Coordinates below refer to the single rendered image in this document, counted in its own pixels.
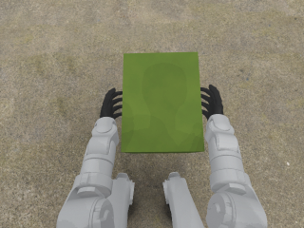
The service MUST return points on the carton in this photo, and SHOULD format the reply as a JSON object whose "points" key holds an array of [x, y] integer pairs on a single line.
{"points": [[161, 106]]}

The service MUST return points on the right robot upper arm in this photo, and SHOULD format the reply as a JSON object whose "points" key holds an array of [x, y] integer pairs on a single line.
{"points": [[230, 210]]}

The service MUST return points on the left robot forearm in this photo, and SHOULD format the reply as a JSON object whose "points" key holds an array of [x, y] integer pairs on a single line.
{"points": [[97, 166]]}

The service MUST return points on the right robot thigh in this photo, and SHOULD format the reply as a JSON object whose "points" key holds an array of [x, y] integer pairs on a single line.
{"points": [[184, 212]]}

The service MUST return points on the left robot upper arm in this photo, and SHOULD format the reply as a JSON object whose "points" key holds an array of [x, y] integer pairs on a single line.
{"points": [[93, 212]]}

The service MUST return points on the robot left hand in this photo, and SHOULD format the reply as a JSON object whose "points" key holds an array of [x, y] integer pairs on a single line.
{"points": [[108, 109]]}

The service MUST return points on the right robot forearm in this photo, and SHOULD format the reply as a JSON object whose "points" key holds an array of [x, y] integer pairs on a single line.
{"points": [[227, 171]]}

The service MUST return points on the robot right hand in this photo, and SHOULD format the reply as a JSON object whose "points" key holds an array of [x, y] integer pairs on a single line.
{"points": [[214, 105]]}

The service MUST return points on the robot left shin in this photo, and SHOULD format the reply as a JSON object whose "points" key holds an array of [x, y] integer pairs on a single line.
{"points": [[122, 175]]}

